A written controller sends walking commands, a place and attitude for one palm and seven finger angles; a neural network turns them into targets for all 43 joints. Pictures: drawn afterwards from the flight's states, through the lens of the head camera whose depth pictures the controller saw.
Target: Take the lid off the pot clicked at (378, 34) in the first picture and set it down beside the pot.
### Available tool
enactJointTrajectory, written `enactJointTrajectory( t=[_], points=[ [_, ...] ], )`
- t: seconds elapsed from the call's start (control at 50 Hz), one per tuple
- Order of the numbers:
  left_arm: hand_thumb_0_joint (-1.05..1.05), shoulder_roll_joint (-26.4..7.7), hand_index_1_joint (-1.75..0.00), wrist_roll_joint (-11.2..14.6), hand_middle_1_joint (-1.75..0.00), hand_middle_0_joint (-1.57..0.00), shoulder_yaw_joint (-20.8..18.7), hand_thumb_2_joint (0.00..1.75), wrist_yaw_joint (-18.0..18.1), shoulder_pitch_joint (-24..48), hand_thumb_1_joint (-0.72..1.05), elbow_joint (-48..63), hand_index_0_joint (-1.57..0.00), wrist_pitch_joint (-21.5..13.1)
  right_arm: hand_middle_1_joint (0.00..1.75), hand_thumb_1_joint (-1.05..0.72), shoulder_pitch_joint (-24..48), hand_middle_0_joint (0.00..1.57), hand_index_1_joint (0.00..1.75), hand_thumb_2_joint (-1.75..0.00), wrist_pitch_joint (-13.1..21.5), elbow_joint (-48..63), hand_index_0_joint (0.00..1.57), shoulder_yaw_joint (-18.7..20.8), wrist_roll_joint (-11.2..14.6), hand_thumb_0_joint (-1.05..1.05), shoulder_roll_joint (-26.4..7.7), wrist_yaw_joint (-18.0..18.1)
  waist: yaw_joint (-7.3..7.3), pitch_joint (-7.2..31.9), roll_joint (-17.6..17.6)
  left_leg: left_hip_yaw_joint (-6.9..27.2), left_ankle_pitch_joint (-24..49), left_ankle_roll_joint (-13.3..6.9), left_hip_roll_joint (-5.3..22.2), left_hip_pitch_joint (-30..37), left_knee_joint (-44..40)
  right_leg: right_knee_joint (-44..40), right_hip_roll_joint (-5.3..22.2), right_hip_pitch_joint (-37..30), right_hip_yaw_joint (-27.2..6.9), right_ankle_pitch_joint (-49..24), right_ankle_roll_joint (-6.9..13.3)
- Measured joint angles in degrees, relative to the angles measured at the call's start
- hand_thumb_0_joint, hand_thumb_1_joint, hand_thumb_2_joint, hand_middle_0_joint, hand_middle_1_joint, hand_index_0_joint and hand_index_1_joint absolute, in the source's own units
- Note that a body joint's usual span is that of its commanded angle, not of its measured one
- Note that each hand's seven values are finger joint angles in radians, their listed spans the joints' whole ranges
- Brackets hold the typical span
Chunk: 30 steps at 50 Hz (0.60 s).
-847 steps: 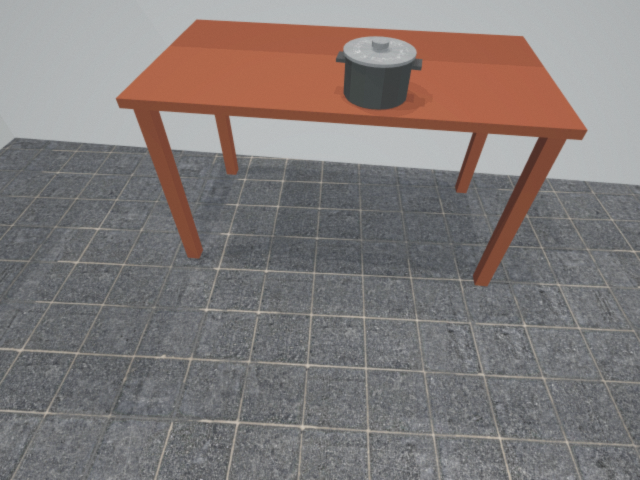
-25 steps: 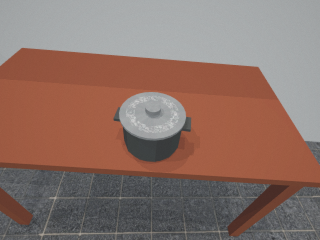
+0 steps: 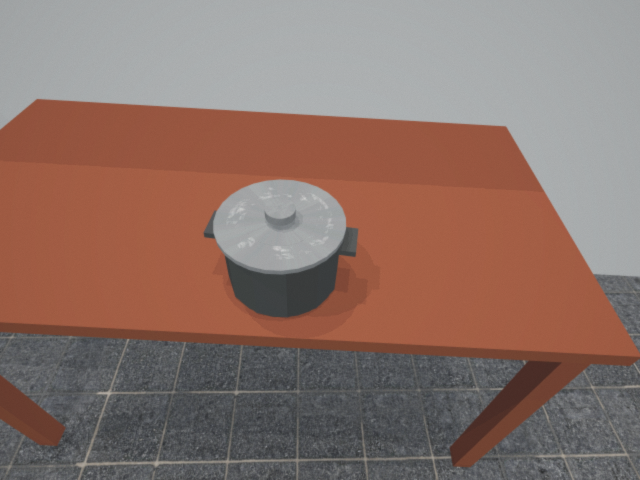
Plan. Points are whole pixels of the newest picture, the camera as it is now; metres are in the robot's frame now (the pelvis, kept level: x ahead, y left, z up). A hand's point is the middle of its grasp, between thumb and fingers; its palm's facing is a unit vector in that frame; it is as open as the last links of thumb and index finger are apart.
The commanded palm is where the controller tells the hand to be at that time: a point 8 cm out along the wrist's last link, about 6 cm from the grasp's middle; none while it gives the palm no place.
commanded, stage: look again from close up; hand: left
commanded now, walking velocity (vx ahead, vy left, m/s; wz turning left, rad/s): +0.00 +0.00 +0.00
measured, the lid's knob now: (280, 211) +0.46 +0.10 +0.10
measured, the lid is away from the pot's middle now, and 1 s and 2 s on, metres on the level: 0.00 0.00 0.00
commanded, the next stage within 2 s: lift the closed hand beside the body in 0.70 s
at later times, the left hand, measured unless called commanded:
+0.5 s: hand out of the picture -0.02 +0.12 -0.18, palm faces +0.02 -0.99 -0.14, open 7.4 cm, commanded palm none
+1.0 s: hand out of the picture +0.13 +0.17 -0.09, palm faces +0.10 -0.94 -0.33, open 6.6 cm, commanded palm +0.10 +0.20 -0.04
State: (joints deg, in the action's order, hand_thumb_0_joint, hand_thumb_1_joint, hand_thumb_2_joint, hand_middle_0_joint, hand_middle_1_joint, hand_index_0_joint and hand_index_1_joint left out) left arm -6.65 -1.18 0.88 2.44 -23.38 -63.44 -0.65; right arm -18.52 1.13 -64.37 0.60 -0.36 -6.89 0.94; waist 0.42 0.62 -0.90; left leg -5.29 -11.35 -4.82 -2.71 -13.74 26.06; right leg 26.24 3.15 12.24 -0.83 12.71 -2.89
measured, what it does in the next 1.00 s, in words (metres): stands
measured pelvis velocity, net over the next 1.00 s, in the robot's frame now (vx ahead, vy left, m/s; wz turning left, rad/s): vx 0.02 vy -0.01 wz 0.04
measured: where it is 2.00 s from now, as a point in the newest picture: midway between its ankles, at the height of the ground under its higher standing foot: outside the picture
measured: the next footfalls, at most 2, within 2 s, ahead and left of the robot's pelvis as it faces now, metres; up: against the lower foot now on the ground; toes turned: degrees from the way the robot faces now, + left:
none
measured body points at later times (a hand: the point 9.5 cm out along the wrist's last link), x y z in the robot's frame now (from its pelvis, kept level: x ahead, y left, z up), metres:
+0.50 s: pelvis +0.01 -0.02 +0.00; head +0.01 -0.02 +0.45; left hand -0.02 +0.17 -0.16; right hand -0.02 -0.22 -0.16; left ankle +0.03 +0.06 -0.74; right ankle +0.02 -0.16 -0.74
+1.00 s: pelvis +0.02 -0.01 +0.00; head +0.00 -0.04 +0.45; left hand +0.12 +0.22 -0.07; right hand +0.10 -0.26 -0.13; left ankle +0.03 +0.06 -0.74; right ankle +0.02 -0.16 -0.74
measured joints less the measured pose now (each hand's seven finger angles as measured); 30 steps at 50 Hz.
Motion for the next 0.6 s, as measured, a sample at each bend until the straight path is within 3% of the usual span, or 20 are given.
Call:
enactJointTrajectory(
  t=[0.32,0.6],
  points=[
    [0.0,0.58,-0.3,0.31,-0.3,-0.19,0.17,0.9,0.07,1.04,0.9,-0.16,-0.2,-0.43,0.3,-0.91,-0.16,0.2,0.3,-0.9,0.25,-0.7,0.2,-0.13,0.06,0.01,0.95,0.27,-0.5,-0.61,0.6,0.34,-0.86,1.85,1.98,-0.04,0.98,0.43,-1.93,-0.03,0.27,0.53,1.45],
    [0.0,0.66,-0.3,0.49,-0.3,-0.19,0.11,0.9,0.13,2.49,0.9,0.31,-0.2,-0.53,0.3,-0.91,-0.32,0.2,0.3,-0.9,0.5,-1.21,0.2,-0.39,0.04,0.01,2.06,0.45,-0.73,-1.44,0.35,0.42,-1.38,2.3,2.49,0.23,1.06,0.13,-2.45,-0.42,0.32,0.83,1.87]
  ],
)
